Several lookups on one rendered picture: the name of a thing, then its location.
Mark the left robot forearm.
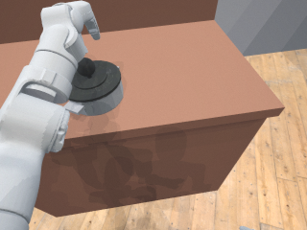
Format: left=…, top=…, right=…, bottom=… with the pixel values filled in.
left=0, top=2, right=86, bottom=131

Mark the knob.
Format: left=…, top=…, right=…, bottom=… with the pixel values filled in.
left=77, top=57, right=96, bottom=77

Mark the table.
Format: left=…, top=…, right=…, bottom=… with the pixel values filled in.
left=0, top=0, right=285, bottom=218

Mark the robot left hand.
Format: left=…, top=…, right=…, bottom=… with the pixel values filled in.
left=66, top=0, right=101, bottom=53

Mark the robot left upper arm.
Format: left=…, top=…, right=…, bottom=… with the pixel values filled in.
left=0, top=93, right=70, bottom=230

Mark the lid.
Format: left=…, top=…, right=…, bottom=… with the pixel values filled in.
left=68, top=60, right=121, bottom=103

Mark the pot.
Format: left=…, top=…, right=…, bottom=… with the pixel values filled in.
left=64, top=66, right=124, bottom=116

